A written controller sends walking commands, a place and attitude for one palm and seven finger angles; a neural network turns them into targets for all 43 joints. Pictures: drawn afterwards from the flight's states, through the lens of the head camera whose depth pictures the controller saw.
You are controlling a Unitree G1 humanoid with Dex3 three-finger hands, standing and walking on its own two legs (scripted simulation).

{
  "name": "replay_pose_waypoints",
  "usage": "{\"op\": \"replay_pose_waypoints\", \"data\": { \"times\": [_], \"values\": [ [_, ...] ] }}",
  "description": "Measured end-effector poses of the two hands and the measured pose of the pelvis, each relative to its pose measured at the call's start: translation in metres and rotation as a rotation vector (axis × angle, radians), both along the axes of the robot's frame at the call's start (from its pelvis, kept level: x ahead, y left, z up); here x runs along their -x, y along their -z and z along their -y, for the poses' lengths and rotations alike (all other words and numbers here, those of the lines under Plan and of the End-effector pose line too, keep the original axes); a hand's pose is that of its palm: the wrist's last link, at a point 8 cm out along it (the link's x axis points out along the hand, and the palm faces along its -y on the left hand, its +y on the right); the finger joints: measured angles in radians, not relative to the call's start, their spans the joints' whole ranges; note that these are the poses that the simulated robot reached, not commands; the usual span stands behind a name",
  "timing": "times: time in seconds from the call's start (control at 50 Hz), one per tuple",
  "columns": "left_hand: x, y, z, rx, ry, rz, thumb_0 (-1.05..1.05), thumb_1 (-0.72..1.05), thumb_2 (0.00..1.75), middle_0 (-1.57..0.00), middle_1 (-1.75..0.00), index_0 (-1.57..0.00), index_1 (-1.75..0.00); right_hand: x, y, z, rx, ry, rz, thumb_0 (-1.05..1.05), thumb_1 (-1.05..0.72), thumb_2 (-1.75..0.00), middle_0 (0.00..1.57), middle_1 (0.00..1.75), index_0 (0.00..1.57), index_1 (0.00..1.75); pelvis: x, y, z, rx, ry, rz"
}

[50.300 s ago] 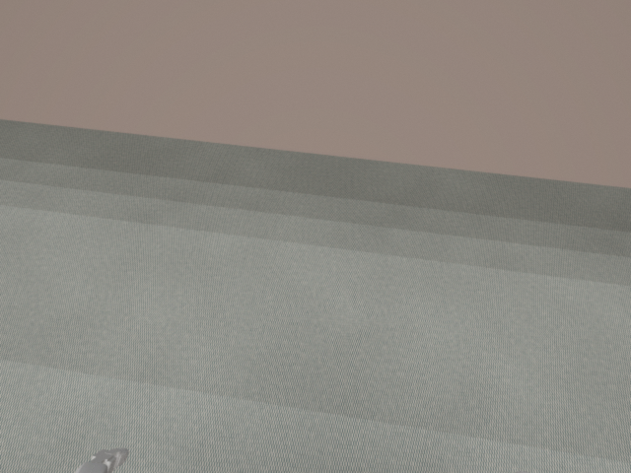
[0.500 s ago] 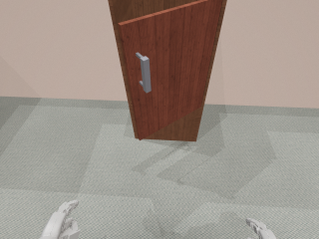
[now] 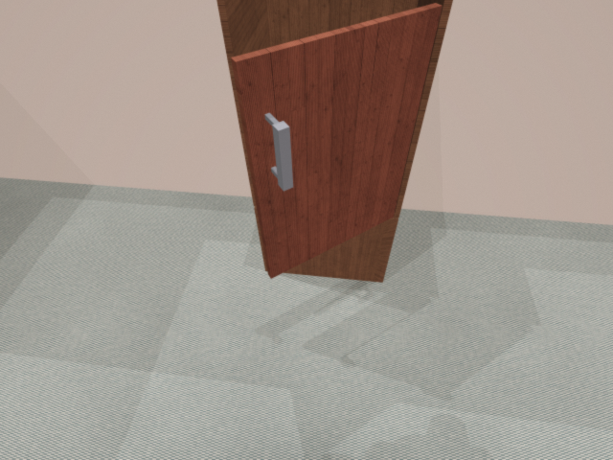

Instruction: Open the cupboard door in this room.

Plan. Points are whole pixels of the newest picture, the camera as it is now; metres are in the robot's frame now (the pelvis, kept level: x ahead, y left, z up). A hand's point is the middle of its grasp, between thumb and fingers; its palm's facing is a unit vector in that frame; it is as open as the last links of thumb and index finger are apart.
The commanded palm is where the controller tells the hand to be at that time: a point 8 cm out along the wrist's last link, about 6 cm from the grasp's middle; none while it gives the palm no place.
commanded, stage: let the arm hang, fingers relaxed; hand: left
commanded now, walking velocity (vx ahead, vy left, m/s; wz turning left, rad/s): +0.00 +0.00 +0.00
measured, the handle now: (278, 152) +0.61 +0.10 +0.05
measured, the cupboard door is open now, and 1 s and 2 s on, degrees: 39 39 39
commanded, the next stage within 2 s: look to check the result in 0.40 s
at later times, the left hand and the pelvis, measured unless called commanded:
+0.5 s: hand out of the picture +0.10 +0.20 -0.16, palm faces -0.02 -0.96 -0.28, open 7.4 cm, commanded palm none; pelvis +0.02 -0.02 +0.00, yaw -1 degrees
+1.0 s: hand out of the picture +0.09 +0.21 -0.16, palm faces -0.02 -0.95 -0.30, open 7.4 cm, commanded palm none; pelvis +0.03 -0.01 +0.01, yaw -2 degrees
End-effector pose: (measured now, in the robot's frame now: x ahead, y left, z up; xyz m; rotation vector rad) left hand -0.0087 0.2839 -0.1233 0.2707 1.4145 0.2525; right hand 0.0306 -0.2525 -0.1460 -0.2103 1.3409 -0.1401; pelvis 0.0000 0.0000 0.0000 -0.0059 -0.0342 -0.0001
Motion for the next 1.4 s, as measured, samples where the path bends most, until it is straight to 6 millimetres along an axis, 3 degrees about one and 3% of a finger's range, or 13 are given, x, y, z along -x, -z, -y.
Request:
{"op": "replay_pose_waypoints", "data": {
  "times": [0.2, 0.36, 0.54, 0.82, 1.2, 1.3, 1.4],
  "values": [
    [-0.075, -0.010, 0.012, -0.009, 0.064, 0.166, 0.00, 0.90, 0.90, -0.20, -0.29, -0.20, -0.30, -0.037, -0.002, 0.009, -0.011, -0.013, 0.076, 0.00, -0.90, -0.90, 0.20, 0.30, 0.20, 0.30, -0.011, -0.002, 0.008, -0.010, 0.006, 0.001],
    [-0.105, -0.005, 0.034, 0.037, 0.093, 0.203, 0.00, 0.90, 0.90, -0.20, -0.29, -0.20, -0.30, -0.041, -0.010, 0.030, 0.035, 0.001, 0.067, 0.00, -0.90, -0.90, 0.20, 0.30, 0.20, 0.30, -0.020, -0.003, 0.014, -0.012, 0.011, -0.003],
    [-0.102, 0.001, 0.041, 0.053, 0.084, 0.157, 0.00, 0.90, 0.90, -0.20, -0.29, -0.20, -0.30, -0.035, -0.014, 0.043, 0.067, 0.013, 0.024, 0.00, -0.90, -0.90, 0.20, 0.30, 0.20, 0.30, -0.026, -0.004, 0.020, -0.010, 0.016, -0.006],
    [-0.085, 0.000, 0.030, 0.026, 0.061, 0.094, 0.00, 0.90, 0.90, -0.20, -0.29, -0.20, -0.30, -0.042, -0.011, 0.034, 0.047, 0.016, 0.017, 0.00, -0.90, -0.90, 0.20, 0.30, 0.20, 0.30, -0.032, -0.005, 0.019, -0.007, 0.024, -0.006],
    [-0.101, -0.001, 0.023, 0.037, 0.085, 0.131, 0.00, 0.90, 0.90, -0.20, -0.29, -0.20, -0.30, -0.052, -0.016, 0.028, 0.055, 0.016, 0.054, 0.00, -0.90, -0.90, 0.20, 0.30, 0.20, 0.30, -0.035, -0.006, 0.009, -0.011, 0.033, -0.006],
    [-0.102, 0.003, 0.024, 0.039, 0.095, 0.113, 0.00, 0.90, 0.90, -0.20, -0.29, -0.20, -0.30, -0.046, -0.014, 0.024, 0.060, 0.052, 0.061, 0.00, -0.90, -0.90, 0.20, 0.30, 0.20, 0.30, -0.034, -0.003, 0.007, -0.008, 0.070, -0.011],
    [-0.100, 0.012, 0.032, 0.067, 0.127, 0.075, 0.00, 0.90, 0.90, -0.20, -0.29, -0.20, -0.30, -0.026, -0.008, 0.014, 0.044, 0.118, 0.057, 0.00, -0.90, -0.90, 0.20, 0.30, 0.20, 0.30, -0.030, 0.002, 0.005, -0.012, 0.120, -0.013]
  ]
}}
